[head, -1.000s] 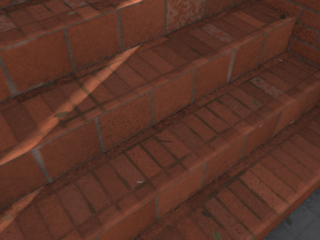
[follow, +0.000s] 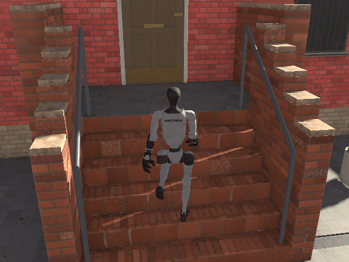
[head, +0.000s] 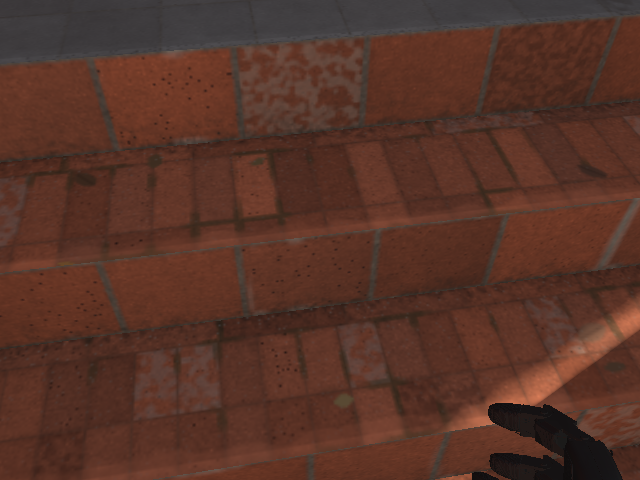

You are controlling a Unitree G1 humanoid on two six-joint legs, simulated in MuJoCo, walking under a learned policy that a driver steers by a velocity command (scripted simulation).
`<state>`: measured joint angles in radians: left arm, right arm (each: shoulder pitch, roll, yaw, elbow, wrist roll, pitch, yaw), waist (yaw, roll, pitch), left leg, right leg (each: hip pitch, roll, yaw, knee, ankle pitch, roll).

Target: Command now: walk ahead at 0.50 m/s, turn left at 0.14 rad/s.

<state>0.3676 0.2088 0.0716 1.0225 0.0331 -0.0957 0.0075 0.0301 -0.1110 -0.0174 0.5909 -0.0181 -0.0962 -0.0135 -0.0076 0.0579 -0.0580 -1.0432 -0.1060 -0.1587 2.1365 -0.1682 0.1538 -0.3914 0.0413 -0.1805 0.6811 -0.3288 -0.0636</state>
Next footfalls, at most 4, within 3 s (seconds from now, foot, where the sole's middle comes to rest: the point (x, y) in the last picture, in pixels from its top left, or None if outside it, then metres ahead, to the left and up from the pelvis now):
0.22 left None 0.28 0.11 -0.56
0.72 right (398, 362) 0.58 -0.10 -0.38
1.20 left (300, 184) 0.81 0.06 -0.20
1.70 right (421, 168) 0.85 -0.15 -0.20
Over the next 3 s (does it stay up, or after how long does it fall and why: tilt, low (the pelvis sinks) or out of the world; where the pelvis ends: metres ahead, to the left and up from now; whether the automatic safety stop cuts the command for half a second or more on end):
stays up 0.81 -0.05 0.58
